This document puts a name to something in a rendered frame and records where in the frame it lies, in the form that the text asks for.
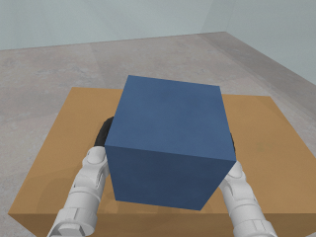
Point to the right robot forearm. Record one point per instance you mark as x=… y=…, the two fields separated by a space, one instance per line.
x=243 y=208

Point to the robot left hand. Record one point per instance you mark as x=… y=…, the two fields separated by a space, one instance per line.
x=103 y=133

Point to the carton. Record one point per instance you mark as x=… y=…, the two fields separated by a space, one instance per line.
x=169 y=143

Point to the pedestal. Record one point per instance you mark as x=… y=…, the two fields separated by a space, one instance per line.
x=279 y=167

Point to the left robot forearm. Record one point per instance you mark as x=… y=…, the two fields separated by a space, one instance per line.
x=78 y=217

